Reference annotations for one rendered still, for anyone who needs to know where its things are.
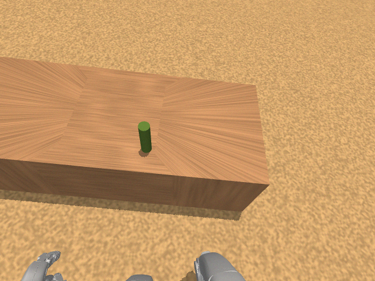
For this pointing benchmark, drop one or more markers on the can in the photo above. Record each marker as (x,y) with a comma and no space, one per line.
(145,136)

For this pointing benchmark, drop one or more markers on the left robot hand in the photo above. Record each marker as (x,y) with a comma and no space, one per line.
(37,270)

